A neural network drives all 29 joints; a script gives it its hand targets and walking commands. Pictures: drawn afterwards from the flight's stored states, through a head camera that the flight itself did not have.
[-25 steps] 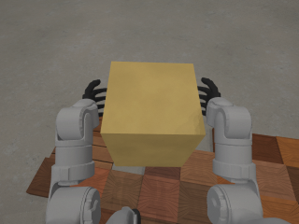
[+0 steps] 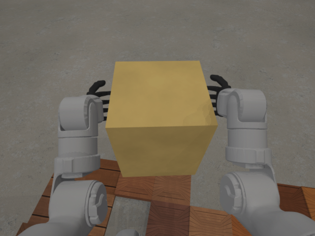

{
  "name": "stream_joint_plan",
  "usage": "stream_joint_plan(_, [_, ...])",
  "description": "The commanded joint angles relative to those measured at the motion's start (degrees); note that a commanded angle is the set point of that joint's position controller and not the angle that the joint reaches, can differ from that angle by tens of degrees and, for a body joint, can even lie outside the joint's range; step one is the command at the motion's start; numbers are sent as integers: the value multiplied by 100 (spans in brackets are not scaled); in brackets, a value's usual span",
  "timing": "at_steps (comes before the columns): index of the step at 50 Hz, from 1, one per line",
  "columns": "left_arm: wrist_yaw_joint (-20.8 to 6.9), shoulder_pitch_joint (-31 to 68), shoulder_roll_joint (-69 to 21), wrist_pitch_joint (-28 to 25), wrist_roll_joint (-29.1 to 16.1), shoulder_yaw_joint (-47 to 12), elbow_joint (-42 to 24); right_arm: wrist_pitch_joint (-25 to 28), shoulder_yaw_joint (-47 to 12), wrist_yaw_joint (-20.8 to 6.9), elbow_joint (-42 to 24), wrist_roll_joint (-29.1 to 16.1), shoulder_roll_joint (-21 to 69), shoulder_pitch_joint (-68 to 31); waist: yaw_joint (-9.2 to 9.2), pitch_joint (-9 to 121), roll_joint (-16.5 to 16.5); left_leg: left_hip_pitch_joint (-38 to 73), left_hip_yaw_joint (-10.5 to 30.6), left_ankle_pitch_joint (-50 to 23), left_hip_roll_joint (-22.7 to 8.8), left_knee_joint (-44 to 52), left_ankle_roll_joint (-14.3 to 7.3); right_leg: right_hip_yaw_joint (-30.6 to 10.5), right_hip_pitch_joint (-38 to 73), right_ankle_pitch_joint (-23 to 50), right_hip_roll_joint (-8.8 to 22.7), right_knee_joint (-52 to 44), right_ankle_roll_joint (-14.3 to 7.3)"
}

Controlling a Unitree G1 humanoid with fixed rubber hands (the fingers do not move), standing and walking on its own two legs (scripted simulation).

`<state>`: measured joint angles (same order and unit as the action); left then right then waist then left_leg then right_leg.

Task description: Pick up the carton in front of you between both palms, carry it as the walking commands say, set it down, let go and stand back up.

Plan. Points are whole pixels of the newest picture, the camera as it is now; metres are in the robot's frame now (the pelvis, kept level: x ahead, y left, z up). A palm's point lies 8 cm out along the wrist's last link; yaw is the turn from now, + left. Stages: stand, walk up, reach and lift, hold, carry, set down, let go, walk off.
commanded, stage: carry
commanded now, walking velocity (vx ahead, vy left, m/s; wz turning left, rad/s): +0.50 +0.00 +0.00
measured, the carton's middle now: (158, 122) +0.38 +0.02 +0.07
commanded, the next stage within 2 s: none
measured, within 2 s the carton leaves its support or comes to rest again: neither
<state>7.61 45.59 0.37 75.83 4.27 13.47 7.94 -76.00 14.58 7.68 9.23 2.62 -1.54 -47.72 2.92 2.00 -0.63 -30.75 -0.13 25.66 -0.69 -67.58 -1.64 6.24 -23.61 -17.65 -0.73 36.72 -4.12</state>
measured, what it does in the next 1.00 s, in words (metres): walks ahead: left foot 0.06 m lower, then right foot 0.04 m higher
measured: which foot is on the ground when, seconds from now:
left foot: up 0.00-0.22, down 0.24-0.62, up 0.64-1.00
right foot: down 0.00-0.32, up 0.34-0.60, down 0.62-1.00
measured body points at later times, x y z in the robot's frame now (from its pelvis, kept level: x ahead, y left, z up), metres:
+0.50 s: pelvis +0.33 +0.05 -0.05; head +0.36 +0.06 +0.40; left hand +0.73 +0.18 +0.08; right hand +0.70 -0.13 +0.08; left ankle +0.25 +0.13 -0.78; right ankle +0.34 -0.07 -0.64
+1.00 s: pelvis +0.66 +0.04 -0.01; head +0.70 +0.03 +0.44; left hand +1.03 +0.22 +0.12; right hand +1.05 -0.08 +0.11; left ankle +0.80 +0.17 -0.71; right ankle +0.58 -0.02 -0.73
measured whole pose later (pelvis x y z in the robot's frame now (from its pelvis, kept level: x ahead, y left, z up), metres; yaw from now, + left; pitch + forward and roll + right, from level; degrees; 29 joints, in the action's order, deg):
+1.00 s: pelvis +0.66 +0.04 -0.01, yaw +1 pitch +4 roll +0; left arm 8.6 39.5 -0.8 66.5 1.2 11.0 6.1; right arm -68.8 14.4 6.7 -1.9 6.7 3.1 -35.2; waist 6.6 1.4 -0.5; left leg -37.5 -0.8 1.7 -1.8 -40.1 -1.2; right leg 6.9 -12.8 -17.7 -2.2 32.4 -4.8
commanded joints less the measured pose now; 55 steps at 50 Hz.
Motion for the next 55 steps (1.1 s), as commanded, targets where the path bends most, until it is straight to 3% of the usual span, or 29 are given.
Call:
stream_joint_plan(1, [-1419, 5329, -6445, -165, -3145, -3459, -1311, 128, -3071, -1099, -776, -2168, 6243, -4281, 2, 2573, 578, -1195, 45, -158, -145, 798, 92, -2211, 3019, 2764, 1573, -1287, -747])
stream_joint_plan(6, [-1418, 5184, -6181, -11, -3235, -3370, -1399, 51, -2949, -836, -876, -1770, 5775, -3924, 213, 2713, 850, -717, -302, -1962, 113, 2388, -18, -1148, 3262, 4204, 1174, -880, -522])
stream_joint_plan(10, [-1448, 4849, -6009, 32, -3081, -3296, -821, -70, -2833, -898, -603, -1562, 5473, -3826, 460, 2382, 688, -647, -235, -3291, 42, 3783, -163, -1036, 3609, 3373, 1050, -369, -418])
stream_joint_plan(12, [-1456, 4885, -6034, 39, -3046, -3294, -559, -121, -2748, -984, -367, -1561, 5399, -3887, 248, 2312, 686, 212, -374, -3469, 49, 4319, -358, -898, 3182, 3695, 1005, 144, -318])
stream_joint_plan(13, [-1463, 5052, -6111, 53, -3058, -3271, -475, -127, -2711, -1012, -191, -1516, 5361, -4025, 90, 2371, 168, 1067, -974, -3485, 385, 4689, -378, -540, 2901, 4160, 645, 930, -146])
stream_joint_plan(14, [-1460, 5300, -6155, 67, -3078, -3227, -445, -115, -2640, -1039, -30, -1484, 5335, -4054, -261, 2803, -331, 2948, -908, -4175, 215, 4607, -498, -345, 1675, 4063, 493, 2391, 42])
stream_joint_plan(15, [-1465, 5310, -6090, 52, -3081, -3212, -341, -108, -2542, -1084, 135, -1544, 5397, -3777, -832, 2747, -422, 4101, -416, -4644, -275, 4764, -404, -312, 299, 1640, 291, 3388, 93])
stream_joint_plan(16, [-1467, 5089, -6139, 54, -3072, -3122, -83, -130, -2436, -1114, 252, -1621, 5359, -3729, -446, 2732, -1255, 5615, 655, -8169, -1313, 3222, -463, -478, -1738, -1719, 19, 4405, 204])
stream_joint_plan(17, [-1408, 5067, -5995, 81, -2925, -2904, 185, -145, -2428, -1129, 500, -1683, 5358, -3805, -665, 3310, -1713, 6829, 1443, -10400, -1966, 2424, -1130, -618, -2866, -2201, -172, 5300, 337])
stream_joint_plan(18, [-1348, 5048, -5994, 83, -2785, -2774, 211, -120, -2480, -1150, 459, -1779, 5476, -3963, -938, 3527, -1274, 6927, 1946, -9050, -2056, 2791, -1498, -610, -3449, -1927, -94, 5581, 253])
stream_joint_plan(19, [-1303, 5212, -6129, 91, -2672, -2740, -86, -37, -2613, -1176, 66, -1945, 5695, -4412, -1009, 3498, -1066, 6239, 2605, -5821, -2143, 3502, -1839, -605, -3730, -1717, 29, 5774, 201])
stream_joint_plan(20, [-1253, 5377, -6189, 78, -2597, -2705, -260, 0, -2699, -1216, -341, -2155, 5980, -4825, -883, 3086, -637, 5588, 2620, -4598, -1917, 3784, -1747, -618, -3879, -1685, 172, 5826, 210])
stream_joint_plan(21, [-1200, 5169, -6207, 64, -2500, -2668, -247, -11, -2864, -1266, -527, -2364, 6322, -5040, -785, 2849, -421, 5112, 2412, -4287, -1767, 3855, -1621, -629, -3846, -1595, 233, 5642, 191])
stream_joint_plan(23, [-1105, 4662, -6210, -37, -2241, -2626, -153, 61, -3123, -1389, -682, -2671, 6775, -5090, -620, 2577, -297, 4232, 1782, -4039, -1449, 3936, -1314, -376, -3485, -1501, 277, 4946, 147])
stream_joint_plan(25, [-1055, 4312, -6267, -186, -2017, -2685, -143, 191, -3296, -1502, -769, -2847, 7050, -4951, -596, 2313, -580, 3585, 1081, -4361, -1075, 4138, -1156, 18, -2980, -972, 177, 3758, 105])
stream_joint_plan(28, [-1052, 3917, -6412, -410, -1911, -2918, -179, 423, -3502, -1593, -809, -2891, 7185, -4563, -490, 2305, -944, 2823, 184, -6337, -717, 4141, -746, 432, -1040, 327, -175, 1194, -51])
stream_joint_plan(29, [-1060, 3759, -6425, -482, -1889, -3012, -204, 503, -3608, -1595, -812, -2873, 7198, -4383, -322, 2514, -1089, 2721, 69, -7494, -781, 3806, -685, 773, -150, 487, -515, 931, -95])
stream_joint_plan(30, [-1085, 3654, -6486, -562, -1906, -3142, -269, 594, -3726, -1586, -867, -2850, 7193, -4256, 68, 2905, -1177, 2578, -125, -8325, -867, 2978, -515, 830, 981, 1106, -654, 789, -159])
stream_joint_plan(31, [-1134, 3569, -6524, -647, -1983, -3272, -389, 685, -3834, -1567, -962, -2794, 7148, -4193, 520, 3355, -649, 2226, -431, -7566, -687, 1564, -272, 679, 2295, 1696, -540, -134, -163])
stream_joint_plan(32, [-1212, 3460, -6672, -721, -2115, -3429, -506, 772, -3929, -1538, -1055, -2686, 7082, -4163, 531, 3465, 117, 929, -166, -3099, -165, 306, -208, -446, 3527, 2182, 238, -277, -333])
stream_joint_plan(33, [-1259, 3379, -6569, -817, -2200, -3561, -519, 763, -3879, -1529, -1074, -2600, 7058, -3731, 150, 4458, 2023, -388, 98, 316, 821, -1644, 36, -4065, 4581, 3086, 2072, -744, -1432])
stream_joint_plan(34, [-1310, 3335, -6714, -830, -2344, -3653, -544, 782, -3870, -1457, -1137, -2448, 6751, -3720, 247, 4507, 1459, -573, 677, 74, 630, -2406, -116, -4440, 4488, 2511, 1924, -925, -1647])
stream_joint_plan(36, [-1410, 3676, -6923, -892, -2734, -4032, -1048, 863, -3798, -1335, -1249, -2247, 6600, -3386, 140, 3498, 501, -1352, 532, 49, 236, -2294, -170, -3444, 3803, 2455, 1700, -759, -1328])
stream_joint_plan(38, [-1496, 3938, -7080, -946, -3100, -4298, -1333, 913, -3756, -1234, -1294, -2013, 6472, -3017, 81, 3117, 130, -1368, 452, -116, -13, -1384, -150, -2943, 3265, 2210, 1514, -739, -1119])
stream_joint_plan(42, [-1585, 3837, -6929, -991, -3307, -4439, -1480, 1027, -3740, -1121, -1251, -1734, 6227, -2535, 180, 2840, 135, -1139, 109, 203, -42, 756, 47, -2324, 3048, 3155, 1561, -964, -1115])
stream_joint_plan(45, [-1633, 3659, -6653, -954, -3258, -4333, -1388, 1025, -3842, -1059, -1298, -1644, 6039, -2464, 239, 2907, 669, -1133, -35, -1408, -94, 1533, 20, -1786, 3354, 4263, 1505, -813, -948])
stream_joint_plan(51, [-1698, 3024, -6224, -823, -2840, -3885, -324, 766, -3766, -1133, -769, -1588, 5697, -2464, 487, 1884, 547, -289, -526, -3428, 160, 3972, -10, -950, 2695, 2840, 834, -833, -527])
stream_joint_plan(53, [-1687, 3014, -6171, -787, -2714, -3692, 62, 683, -3602, -1215, -446, -1647, 5666, -2608, 460, 1559, 684, 34, -569, -3639, 121, 4325, -168, -923, 2503, 2715, 852, -631, -437])
stream_joint_plan(55, [-1674, 3127, -6220, -770, -2676, -3559, 341, 631, -3411, -1275, -124, -1708, 5697, -2653, 15, 1729, 531, 1396, -720, -3822, 107, 4695, -244, -646, 1923, 3008, 704, 337, -156])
